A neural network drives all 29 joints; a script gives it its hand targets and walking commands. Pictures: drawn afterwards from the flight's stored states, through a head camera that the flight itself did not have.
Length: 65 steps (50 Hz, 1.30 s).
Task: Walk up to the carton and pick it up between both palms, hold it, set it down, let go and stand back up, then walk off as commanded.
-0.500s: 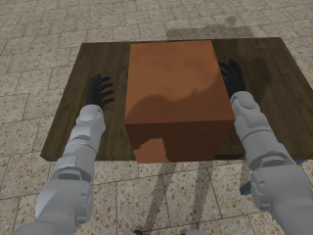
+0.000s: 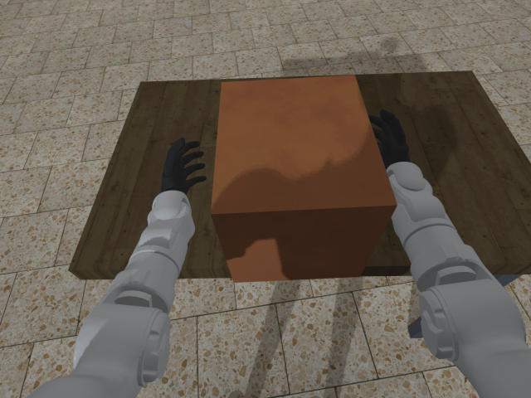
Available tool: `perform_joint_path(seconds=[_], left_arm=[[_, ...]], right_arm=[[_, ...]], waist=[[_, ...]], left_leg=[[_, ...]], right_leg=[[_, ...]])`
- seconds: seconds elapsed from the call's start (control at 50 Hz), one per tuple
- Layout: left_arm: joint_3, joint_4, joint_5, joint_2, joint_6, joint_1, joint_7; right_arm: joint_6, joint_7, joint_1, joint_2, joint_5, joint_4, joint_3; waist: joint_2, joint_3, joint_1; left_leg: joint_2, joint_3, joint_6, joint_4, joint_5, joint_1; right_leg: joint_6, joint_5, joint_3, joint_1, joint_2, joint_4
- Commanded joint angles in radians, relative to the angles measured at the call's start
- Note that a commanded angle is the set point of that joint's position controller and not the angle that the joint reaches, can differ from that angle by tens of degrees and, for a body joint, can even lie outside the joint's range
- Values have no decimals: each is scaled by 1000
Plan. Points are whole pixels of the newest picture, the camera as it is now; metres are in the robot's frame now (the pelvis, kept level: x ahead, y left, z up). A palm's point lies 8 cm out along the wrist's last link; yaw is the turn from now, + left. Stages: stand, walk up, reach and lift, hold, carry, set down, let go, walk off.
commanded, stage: reach and lift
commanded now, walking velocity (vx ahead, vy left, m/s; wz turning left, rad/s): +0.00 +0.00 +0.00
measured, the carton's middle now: (292, 181) +0.43 -0.04 +0.05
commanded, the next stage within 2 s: none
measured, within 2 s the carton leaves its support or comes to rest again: leaves its support in 1.38 s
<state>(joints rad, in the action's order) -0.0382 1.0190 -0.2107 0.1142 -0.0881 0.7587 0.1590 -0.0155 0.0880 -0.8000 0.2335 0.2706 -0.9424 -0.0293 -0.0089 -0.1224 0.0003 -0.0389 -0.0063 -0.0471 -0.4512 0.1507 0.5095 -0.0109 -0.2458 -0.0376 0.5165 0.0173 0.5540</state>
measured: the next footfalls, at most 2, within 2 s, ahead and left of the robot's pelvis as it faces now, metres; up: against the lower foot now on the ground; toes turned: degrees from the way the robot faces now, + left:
none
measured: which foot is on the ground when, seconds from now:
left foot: down 0.00-1.00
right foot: down 0.00-1.00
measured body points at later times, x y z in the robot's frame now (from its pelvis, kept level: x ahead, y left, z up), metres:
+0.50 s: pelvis +0.01 +0.00 +0.00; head +0.06 -0.01 +0.45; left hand +0.43 +0.12 +0.06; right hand +0.44 -0.18 +0.08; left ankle +0.03 +0.16 -0.73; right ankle +0.01 -0.10 -0.73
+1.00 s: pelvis +0.00 +0.00 +0.00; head +0.05 -0.01 +0.45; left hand +0.43 +0.13 +0.06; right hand +0.43 -0.18 +0.09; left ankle +0.03 +0.16 -0.73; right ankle +0.01 -0.10 -0.73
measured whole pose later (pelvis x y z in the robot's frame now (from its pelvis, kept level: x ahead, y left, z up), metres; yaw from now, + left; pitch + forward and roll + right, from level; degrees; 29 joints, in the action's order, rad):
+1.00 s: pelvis +0.00 +0.00 +0.00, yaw -1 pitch +12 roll +1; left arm -0.34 1.01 0.08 -0.03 -0.15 0.73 0.14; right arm 0.04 0.12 -0.78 0.11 -0.04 -0.95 -0.15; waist -0.01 -0.14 -0.02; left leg -0.04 -0.02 -0.05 -0.45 0.16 0.50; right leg -0.01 -0.25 -0.05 0.51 0.02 0.55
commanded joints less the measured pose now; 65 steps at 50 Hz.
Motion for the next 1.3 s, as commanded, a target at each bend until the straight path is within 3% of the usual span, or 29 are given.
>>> perform_joint_path(seconds=[0.0, 0.02, 0.04, 0.06, 0.08, 0.2, 0.22, 0.24, 0.26, 0.34, 0.36, 0.4, 0.42, 0.46, 0.52, 0.58, 0.6, 0.62, 0.68, 0.72, 0.82, 0.84, 0.88, 0.92, 0.96, 0.98, 1.02, 1.16, 1.28], left_arm=[[-47, -238, 44, 63, -90, 619, 6], [-56, -233, 61, 61, -97, 633, 8], [-68, -240, 73, 58, -91, 629, 11], [-76, -269, 89, 36, -93, 588, 15], [-85, -237, 104, 30, -86, 594, 19], [-155, -293, 167, 21, -100, 581, 24], [-135, -296, 165, -3, -101, 612, 29], [-133, -297, 165, -18, -101, 611, 28], [-141, -279, 173, -21, -101, 585, 24], [-134, -299, 191, -73, -108, 608, 21], [-149, -287, 198, -64, -105, 599, 14], [-136, -287, 202, -101, -108, 608, 22], [-153, -276, 210, -89, -109, 606, 21], [-169, -267, 227, -83, -115, 634, 19], [-167, -254, 235, -116, -112, 609, 11], [-180, -246, 286, -178, -109, 604, -6], [-155, -274, 297, -250, -109, 641, -20], [-150, -293, 304, -294, -118, 649, -31], [-66, -269, 373, -602, -123, 716, -126], [-18, -258, 385, -695, -129, 735, -145], [-10, -206, 378, -700, -133, 698, -157], [3, -204, 372, -709, -130, 710, -157], [10, -218, 371, -711, -133, 731, -151], [3, -201, 370, -702, -129, 759, -150], [0, -200, 378, -710, -121, 755, -146], [28, -232, 367, -721, -123, 781, -142], [-4, -194, 373, -707, -122, 767, -146], [45, -217, 345, -729, -117, 807, -140], [116, -333, 320, -787, -141, 866, -118]], right_arm=[[65, -9, -566, -31, -48, 137, 79], [66, -7, -574, -35, -58, 128, 77], [66, -3, -555, -39, -70, 127, 60], [75, 1, -537, -44, -71, 153, 70], [69, 2, -545, -32, -85, 102, 48], [79, 19, -518, -87, -87, 159, 68], [82, 22, -537, -82, -102, 137, 43], [80, 18, -535, -89, -101, 123, 39], [82, 18, -529, -107, -103, 149, 53], [85, 14, -520, -140, -128, 134, 27], [80, 13, -519, -155, -126, 128, 36], [88, 7, -531, -151, -128, 135, 27], [89, 9, -528, -158, -141, 137, 24], [87, 10, -536, -179, -164, 130, 13], [90, 9, -518, -198, -176, 119, -12], [94, -10, -518, -280, -203, 107, 0], [94, -30, -521, -351, -220, 88, -7], [107, -36, -520, -399, -242, 117, 0], [117, -120, -535, -782, -344, 122, 91], [137, -153, -516, -866, -357, 109, 101], [141, -155, -464, -917, -351, 94, 132], [137, -155, -474, -905, -358, 86, 108], [143, -161, -490, -909, -354, 95, 117], [135, -164, -512, -894, -370, 84, 88], [135, -170, -524, -886, -367, 78, 80], [143, -170, -528, -894, -372, 89, 79], [136, -168, -511, -909, -379, 62, 93], [144, -160, -576, -935, -349, 109, 124], [197, -142, -611, -972, -325, 193, 199]], waist=[[63, -745, 36], [60, -743, 39], [63, -752, 23], [64, -776, 34], [62, -734, 26], [103, -762, 52], [77, -764, 29], [78, -761, 25], [92, -751, 43], [73, -774, 15], [78, -743, 34], [61, -747, 37], [87, -765, 39], [89, -739, 38], [87, -702, 21], [81, -713, 40], [67, -728, 23], [77, -756, 28], [93, -746, 19], [62, -809, 4], [67, -764, -3], [76, -758, -19], [50, -777, -1], [58, -742, -17], [53, -721, 0], [39, -762, -9], [71, -720, 9], [59, -789, 2], [49, -927, 11]], left_leg=[[25, -49, 21, -72, -171, -247], [24, -50, 18, -70, -168, -231], [25, -51, 18, -71, -179, -247], [25, -54, 9, -74, -241, -280], [25, -48, 5, -67, -235, -274], [30, -68, 20, -64, -273, -243], [27, -57, 13, -55, -252, -250], [24, -60, 9, -57, -274, -279], [26, -63, 17, -57, -254, -262], [25, -56, 9, -49, -282, -307], [27, -62, 16, -46, -258, -291], [21, -60, 6, -45, -267, -316], [25, -62, 14, -45, -269, -309], [26, -68, 23, -38, -214, -279], [27, -68, 17, -30, -228, -295], [28, -69, 18, -23, -234, -332], [28, -72, 9, -13, -241, -367], [31, -75, 11, -16, -261, -369], [50, -80, 20, 12, -218, -359], [42, -68, 13, 21, -258, -391], [49, -56, 22, 33, -241, -343], [46, -47, 22, 44, -210, -344], [38, -48, 16, 44, -203, -367], [41, -44, 16, 49, -170, -373], [43, -50, 14, 54, -163, -386], [38, -48, 9, 49, -176, -402], [45, -59, 22, 46, -155, -357], [44, -45, 19, 30, -177, -352], [48, -40, 1, -1, -303, -396]], right_leg=[[51, 350, -1, -192, 2, -73], [52, 359, 1, -205, 0, -64], [53, 367, 7, -211, 7, -69], [60, 450, 6, -240, 8, -59], [58, 430, 11, -228, 11, -67], [70, 541, -16, -345, 5, -56], [67, 526, -9, -325, 5, -57], [66, 524, -1, -312, 10, -61], [65, 518, -5, -324, 8, -64], [65, 530, 6, -306, 14, -71], [62, 494, -3, -315, 9, -81], [56, 474, 11, -283, 17, -82], [57, 498, 7, -300, 14, -81], [57, 451, 1, -310, 9, -83], [57, 494, 2, -326, 9, -89], [54, 489, 0, -333, 6, -98], [54, 477, 11, -328, 8, -106], [52, 517, 11, -357, 9, -101], [60, 585, 9, -447, -10, -93], [64, 642, 21, -469, -2, -79], [72, 730, 9, -533, -8, -74], [69, 678, 18, -517, -3, -90], [58, 621, 19, -489, 3, -99], [59, 569, 24, -455, 1, -113], [54, 521, 20, -434, -1, -129], [46, 521, 27, -428, 3, -130], [55, 539, 17, -453, -4, -121], [57, 563, 16, -453, 2, -103], [55, 697, 27, -492, 17, -88]])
